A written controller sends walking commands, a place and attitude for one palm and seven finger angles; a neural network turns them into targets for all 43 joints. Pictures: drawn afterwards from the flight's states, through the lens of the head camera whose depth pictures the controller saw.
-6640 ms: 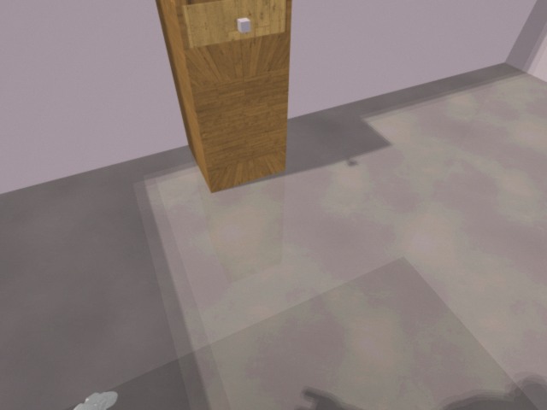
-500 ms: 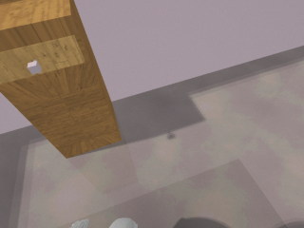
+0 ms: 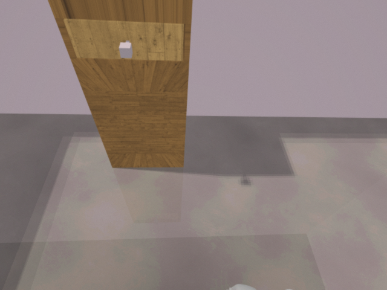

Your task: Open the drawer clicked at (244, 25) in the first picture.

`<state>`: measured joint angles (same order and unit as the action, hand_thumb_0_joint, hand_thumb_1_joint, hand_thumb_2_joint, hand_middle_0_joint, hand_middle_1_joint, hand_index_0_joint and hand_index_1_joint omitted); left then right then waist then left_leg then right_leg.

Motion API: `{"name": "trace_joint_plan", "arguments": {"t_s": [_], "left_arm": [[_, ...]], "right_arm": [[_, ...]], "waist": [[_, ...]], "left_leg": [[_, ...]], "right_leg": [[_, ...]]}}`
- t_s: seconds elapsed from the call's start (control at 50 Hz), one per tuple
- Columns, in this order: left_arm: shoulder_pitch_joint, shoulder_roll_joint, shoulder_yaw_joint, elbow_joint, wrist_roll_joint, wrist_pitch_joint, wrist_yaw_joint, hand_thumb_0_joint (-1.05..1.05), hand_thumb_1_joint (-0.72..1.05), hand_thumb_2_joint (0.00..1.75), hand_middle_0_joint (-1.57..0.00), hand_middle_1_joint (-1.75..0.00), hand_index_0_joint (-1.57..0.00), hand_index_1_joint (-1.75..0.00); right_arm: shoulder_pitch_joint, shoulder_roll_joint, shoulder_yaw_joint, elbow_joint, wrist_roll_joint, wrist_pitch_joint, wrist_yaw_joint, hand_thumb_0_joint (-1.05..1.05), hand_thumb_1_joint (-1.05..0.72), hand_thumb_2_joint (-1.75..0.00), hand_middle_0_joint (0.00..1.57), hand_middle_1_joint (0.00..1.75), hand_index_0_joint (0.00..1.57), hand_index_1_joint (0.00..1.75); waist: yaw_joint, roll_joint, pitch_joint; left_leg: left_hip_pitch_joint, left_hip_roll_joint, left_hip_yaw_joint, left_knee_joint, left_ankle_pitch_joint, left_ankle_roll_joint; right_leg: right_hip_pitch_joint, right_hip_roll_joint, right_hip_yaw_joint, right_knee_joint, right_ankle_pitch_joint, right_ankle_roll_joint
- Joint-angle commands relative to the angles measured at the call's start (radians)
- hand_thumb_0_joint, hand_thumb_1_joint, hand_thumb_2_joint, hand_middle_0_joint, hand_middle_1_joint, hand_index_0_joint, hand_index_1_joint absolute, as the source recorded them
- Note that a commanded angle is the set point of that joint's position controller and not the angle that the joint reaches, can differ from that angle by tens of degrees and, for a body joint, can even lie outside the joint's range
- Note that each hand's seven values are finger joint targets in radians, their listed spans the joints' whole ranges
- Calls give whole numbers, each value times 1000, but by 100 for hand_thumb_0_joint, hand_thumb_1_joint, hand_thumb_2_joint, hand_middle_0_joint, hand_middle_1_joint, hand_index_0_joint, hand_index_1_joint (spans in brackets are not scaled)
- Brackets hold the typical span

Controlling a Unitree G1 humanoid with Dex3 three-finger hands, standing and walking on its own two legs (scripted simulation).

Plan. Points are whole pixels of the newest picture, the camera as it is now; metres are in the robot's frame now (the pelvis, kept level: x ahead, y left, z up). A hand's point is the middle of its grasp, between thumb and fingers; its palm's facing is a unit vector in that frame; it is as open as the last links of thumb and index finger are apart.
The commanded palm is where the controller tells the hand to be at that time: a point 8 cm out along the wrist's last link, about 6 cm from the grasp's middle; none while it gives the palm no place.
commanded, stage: take the last steps up to it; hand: left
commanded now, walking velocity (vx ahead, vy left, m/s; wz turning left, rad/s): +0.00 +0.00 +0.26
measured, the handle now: (126, 47) +0.82 +0.31 +0.04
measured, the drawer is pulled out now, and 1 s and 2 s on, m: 0.00 0.00 0.00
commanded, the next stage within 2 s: come to a stop and stand still in 1.08 s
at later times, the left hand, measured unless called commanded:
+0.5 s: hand out of the picture +0.00 +0.12 -0.16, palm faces +0.15 -0.96 -0.23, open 7.3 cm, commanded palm none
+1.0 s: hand (105, 260) +0.20 +0.23 -0.18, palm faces +0.16 -0.97 -0.16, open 7.4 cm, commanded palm none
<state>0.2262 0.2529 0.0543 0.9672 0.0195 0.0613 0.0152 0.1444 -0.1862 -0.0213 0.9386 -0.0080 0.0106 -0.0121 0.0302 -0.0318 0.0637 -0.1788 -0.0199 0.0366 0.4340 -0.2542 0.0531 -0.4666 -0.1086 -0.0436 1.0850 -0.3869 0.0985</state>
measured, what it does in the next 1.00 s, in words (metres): walks ahead: right foot, then left foot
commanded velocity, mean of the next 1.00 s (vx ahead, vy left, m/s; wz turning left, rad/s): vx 0.26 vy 0.00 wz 0.04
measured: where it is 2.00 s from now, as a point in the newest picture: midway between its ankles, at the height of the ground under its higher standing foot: (173, 288)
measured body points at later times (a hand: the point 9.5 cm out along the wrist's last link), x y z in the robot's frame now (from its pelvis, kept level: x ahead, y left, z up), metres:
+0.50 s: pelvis +0.06 -0.04 +0.00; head +0.06 -0.08 +0.45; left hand -0.01 +0.17 -0.14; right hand +0.07 -0.29 -0.17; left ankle +0.08 +0.12 -0.66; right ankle +0.00 -0.13 -0.74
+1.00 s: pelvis +0.21 +0.06 +0.00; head +0.21 +0.08 +0.45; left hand +0.19 +0.28 -0.17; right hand +0.31 -0.17 -0.14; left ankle +0.21 +0.12 -0.74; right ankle +0.22 -0.08 -0.65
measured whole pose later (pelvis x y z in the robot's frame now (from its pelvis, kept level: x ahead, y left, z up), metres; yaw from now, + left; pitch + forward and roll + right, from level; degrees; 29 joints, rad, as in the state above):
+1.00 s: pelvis +0.21 +0.06 +0.00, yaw +5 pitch -2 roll +0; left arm 0.30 0.16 0.06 1.08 0.03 -0.01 0.02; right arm 0.20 -0.15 -0.05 1.02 -0.01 -0.10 -0.04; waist 0.02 -0.04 0.02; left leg -0.15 -0.02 0.19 0.41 -0.23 0.09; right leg -0.51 -0.12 -0.07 1.15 -0.28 0.02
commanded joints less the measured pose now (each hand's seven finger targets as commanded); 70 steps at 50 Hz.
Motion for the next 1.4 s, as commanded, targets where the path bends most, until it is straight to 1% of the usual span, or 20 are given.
{"name": "trace_joint_plan", "arguments": {"t_s": [0.0, 0.12, 0.18, 0.2, 0.22, 0.24, 0.28, 0.38, 0.54, 0.66, 0.72, 0.76, 0.78, 0.84, 0.94, 1.14, 1.26, 1.3, 1.34, 1.38], "left_arm": [[-19, 61, 11, -70, -7, -22, 7, 0, 90, 90, -20, -30, -20, -30], [-27, 15, -2, -65, -5, -45, -4, 0, 90, 90, -20, -30, -20, -30], [88, 20, 3, -17, 4, -69, -13, 0, 90, 90, -20, -30, -20, -30], [158, 70, 12, 9, 14, -85, -8, 0, 90, 90, -20, -30, -20, -30], [221, 160, 31, 19, 21, -89, 1, 0, 90, 90, -20, -30, -20, -30], [241, 167, 27, 16, 5, -84, 7, 0, 90, 90, -20, -30, -20, -30], [160, 100, 20, 13, 2, -102, 10, 0, 90, 90, -20, -30, -20, -30], [181, -5, -10, 41, -5, -132, 6, 0, 90, 90, -20, -30, -20, -30], [344, -6, -18, 144, 5, -149, 15, 0, 90, 90, -20, -30, -20, -30], [365, 9, -12, 182, 11, -135, 23, 0, 90, 90, -20, -30, -20, -30], [323, 15, -5, 181, 1, -132, 21, 0, 90, 90, -20, -30, -20, -30], [354, -73, -23, 138, -16, -131, 7, 0, 90, 90, -20, -30, -20, -30], [284, -52, -14, 119, -10, -124, 13, 0, 90, 90, -20, -30, -20, -30], [183, -70, -5, 126, -1, -111, -3, 0, 90, 90, -20, -30, -20, -30], [236, -110, 4, 124, 11, -72, -8, 0, 90, 90, -20, -30, -20, -30], [-59, -48, 0, 2, 3, -57, -18, 0, 90, 90, -20, -30, -20, -30], [-19, -59, -20, 14, -2, -69, 4, 0, 90, 90, -20, -30, -20, -30], [111, 28, -5, 54, 2, -87, 17, 0, 90, 90, -20, -30, -20, -30], [161, 121, 12, 64, -5, -91, 27, 0, 90, 90, -20, -30, -20, -30], [109, 98, 19, 51, -1, -88, 39, 0, 90, 90, -20, -30, -20, -30]], "right_arm": [[96, -195, -56, -23, -7, -9, -13, 0, -90, -90, 20, 30, 20, 30], [115, -183, -57, 8, -21, -7, -9, 0, -90, -90, 20, 30, 20, 30], [94, -153, -51, 19, -13, -13, -5, 0, -90, -90, 20, 30, 20, 30], [101, -102, -43, 19, -4, -18, -1, 0, -90, -90, 20, 30, 20, 30], [72, -46, -31, -22, -1, -20, 3, 0, -90, -90, 20, 30, 20, 30], [31, -114, -47, -38, -16, -13, 10, 0, -90, -90, 20, 30, 20, 30], [38, -115, -57, -1, -23, -8, 24, 0, -90, -90, 20, 30, 20, 30], [163, -50, -54, 85, -22, -3, 32, 0, -90, -90, 20, 30, 20, 30], [0, -25, -41, 46, -12, -14, 42, 0, -90, -90, 20, 30, 20, 30], [-76, -6, -25, 22, -8, -38, 46, 0, -90, -90, 20, 30, 20, 30], [216, -60, -40, 112, -17, -62, 20, 0, -90, -90, 20, 30, 20, 30], [433, -241, -80, 158, -17, -68, -3, 0, -90, -90, 20, 30, 20, 30], [403, -237, -79, 156, -6, -56, -8, 0, -90, -90, 20, 30, 20, 30], [192, -88, -41, 108, -7, -77, -13, 0, -90, -90, 20, 30, 20, 30], [188, -24, -29, 102, -6, -99, -16, 0, -90, -90, 20, 30, 20, 30], [299, -72, -34, 130, -16, -84, -21, 0, -90, -90, 20, 30, 20, 30], [308, -65, -19, 168, -13, -58, -34, 0, -90, -90, 20, 30, 20, 30], [318, -44, -21, 168, 4, -54, -30, 0, -90, -90, 20, 30, 20, 30], [366, -22, -37, 155, 18, -27, -28, 0, -90, -90, 20, 30, 20, 30], [299, -10, -39, 149, 16, -2, -30, 0, -90, -90, 20, 30, 20, 30]], "waist": [[-50, 158, -92], [-55, 191, -80], [11, 105, -71], [39, -51, -79], [69, -327, -20], [75, -204, 31], [26, -151, 125], [-31, -91, 85], [15, -91, 90], [22, -135, 87], [-112, -49, -106], [-155, 320, -297], [-145, 206, -235], [-65, 53, 11], [3, 130, 14], [-51, 97, 64], [-26, 114, -2], [15, 24, -121], [-2, -59, -214], [7, -128, -233]], "left_leg": [[154, 265, -200, -83, 663, 115], [52, 258, -281, -108, 243, 124], [-148, 186, -253, -21, -100, 66], [-290, 90, -159, 160, -211, 12], [-499, -22, -26, 405, -353, -42], [-510, 30, -82, 536, -336, -43], [-502, 72, -99, 644, -159, -38], [-453, 90, -43, 670, 82, -78], [-517, 124, 23, 484, 78, -80], [-345, 85, 86, 248, -9, -32], [92, 26, 112, 45, 100, 1], [488, 450, -447, -58, 298, 153], [401, 484, -442, -117, 259, 184], [33, 379, -219, -189, 272, 113], [-44, 285, -48, -246, 366, 73], [128, 311, -34, -204, 543, 106], [111, 258, 16, -12, 805, 45], [12, 185, 43, 140, 539, -24], [-138, 33, 61, 406, -315, -77], [-162, 46, -29, 611, -406, -74]], "right_leg": [[-43, 5, 14, -86, -19, 4], [128, 61, -26, -371, -70, -31], [403, 68, -35, -645, 98, -47], [541, -53, 103, -762, 8, -76], [573, -296, 439, -902, -141, -175], [445, -371, 499, -976, -254, -229], [303, -299, 443, -1018, -329, -216], [347, -146, 72, -953, 155, -152], [480, -185, 37, -896, 498, -214], [474, -191, 11, -813, 633, -215], [393, -115, -75, -423, 765, -164], [-55, 87, -90, 86, -180, -97], [-98, 47, -1, 194, -198, -123], [-83, -42, 25, 200, 12, -105], [-50, -29, 15, 91, 160, -73], [-146, -15, -12, -215, 202, -64], [165, 57, -53, -542, 264, -93], [423, -38, 41, -620, 789, -115], [551, -329, 223, -575, 1444, -314], [463, -330, 247, -629, 1285, -370]]}}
